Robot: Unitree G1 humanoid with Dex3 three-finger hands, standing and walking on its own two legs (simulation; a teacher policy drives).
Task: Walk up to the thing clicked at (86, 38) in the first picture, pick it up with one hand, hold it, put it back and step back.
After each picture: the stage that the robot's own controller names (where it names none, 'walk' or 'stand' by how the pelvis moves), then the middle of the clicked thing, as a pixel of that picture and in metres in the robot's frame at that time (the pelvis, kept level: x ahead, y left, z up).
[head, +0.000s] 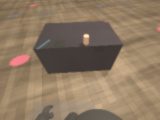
stand; (86, 39) +0.93 +0.13 -0.11
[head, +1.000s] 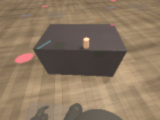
walk; (86, 43) +0.84 +0.14 -0.09
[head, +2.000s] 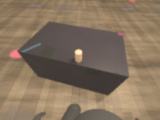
walk; (78, 56) +0.56 +0.19 -0.08
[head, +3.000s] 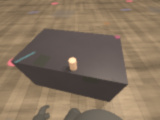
stand; (72, 64) +0.48 +0.20 -0.08
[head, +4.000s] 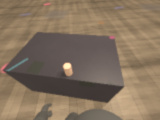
stand; (68, 69) +0.43 +0.23 -0.10
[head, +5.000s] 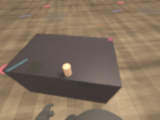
stand; (67, 70) +0.43 +0.23 -0.11
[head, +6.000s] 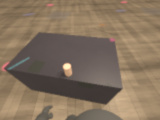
stand; (67, 70) +0.43 +0.23 -0.11
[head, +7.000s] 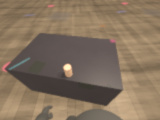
stand; (68, 70) +0.43 +0.23 -0.11
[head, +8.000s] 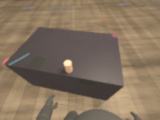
rise first; (68, 66) +0.44 +0.23 -0.11
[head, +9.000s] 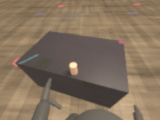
rise first; (73, 68) +0.45 +0.21 -0.11
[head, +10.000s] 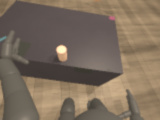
go down; (62, 53) +0.48 +0.19 -0.04
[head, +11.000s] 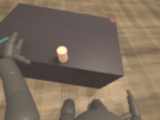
go down; (62, 54) +0.47 +0.20 -0.03
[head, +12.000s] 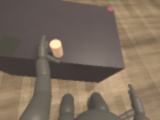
close in; (57, 49) +0.48 +0.20 +0.01
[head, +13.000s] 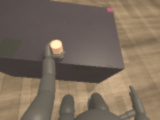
lift; (57, 50) +0.48 +0.19 +0.01
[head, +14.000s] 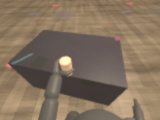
lift; (66, 66) +0.33 +0.18 +0.11
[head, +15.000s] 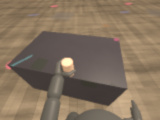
hold; (68, 67) +0.33 +0.17 +0.10
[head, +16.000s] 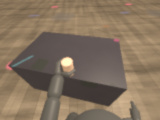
hold; (68, 67) +0.33 +0.17 +0.10
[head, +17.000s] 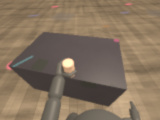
hold; (69, 68) +0.33 +0.16 +0.09
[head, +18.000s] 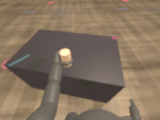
crouch; (66, 58) +0.40 +0.19 +0.10
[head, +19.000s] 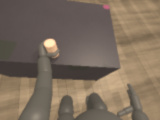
lower; (52, 49) +0.49 +0.21 -0.01
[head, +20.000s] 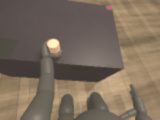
lower; (54, 49) +0.48 +0.20 +0.01
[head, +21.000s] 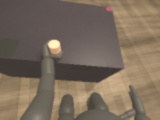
lower; (55, 49) +0.48 +0.20 +0.01
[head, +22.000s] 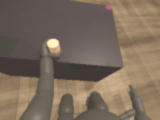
lower; (54, 48) +0.48 +0.20 +0.01
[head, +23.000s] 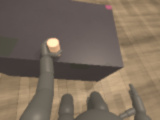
rest; (54, 48) +0.49 +0.20 +0.01
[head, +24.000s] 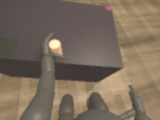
withdraw; (56, 49) +0.49 +0.19 +0.01
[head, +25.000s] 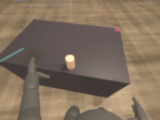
sink last; (70, 62) +0.45 +0.18 -0.05
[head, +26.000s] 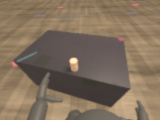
stand; (74, 64) +0.48 +0.20 -0.05
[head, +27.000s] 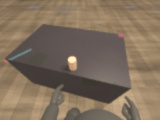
stand; (72, 63) +0.45 +0.19 -0.05
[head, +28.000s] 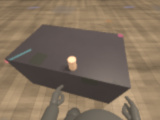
stand; (72, 63) +0.46 +0.19 -0.05
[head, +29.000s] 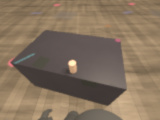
stand; (72, 66) +0.46 +0.20 -0.09
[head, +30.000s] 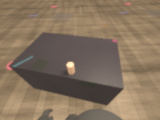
stand; (70, 68) +0.46 +0.22 -0.11
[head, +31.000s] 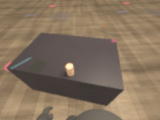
stand; (70, 69) +0.44 +0.22 -0.11
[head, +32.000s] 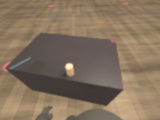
stand; (69, 70) +0.44 +0.22 -0.11
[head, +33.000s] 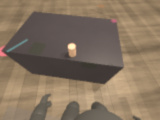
walk; (72, 50) +0.56 +0.20 -0.09
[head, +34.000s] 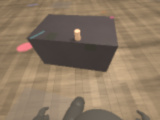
walk; (77, 35) +0.87 +0.28 -0.08
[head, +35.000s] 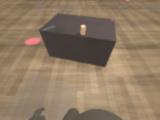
stand; (83, 30) +1.12 +0.20 -0.09
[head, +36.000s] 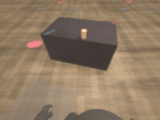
stand; (83, 34) +1.07 +0.18 -0.11
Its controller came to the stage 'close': yes
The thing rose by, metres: 0.20
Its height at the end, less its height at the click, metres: +0.00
